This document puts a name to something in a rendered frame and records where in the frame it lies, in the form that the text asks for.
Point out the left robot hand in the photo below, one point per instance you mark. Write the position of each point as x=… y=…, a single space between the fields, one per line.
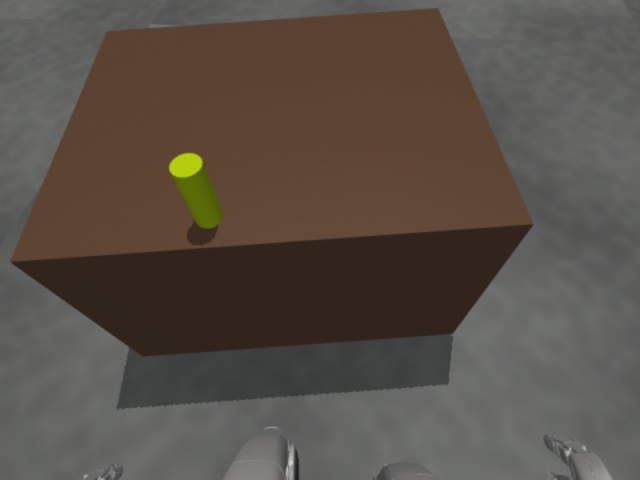
x=108 y=472

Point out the can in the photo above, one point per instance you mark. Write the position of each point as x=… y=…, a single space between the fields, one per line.
x=191 y=177

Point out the right robot hand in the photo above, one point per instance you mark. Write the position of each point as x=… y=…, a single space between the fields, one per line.
x=583 y=465

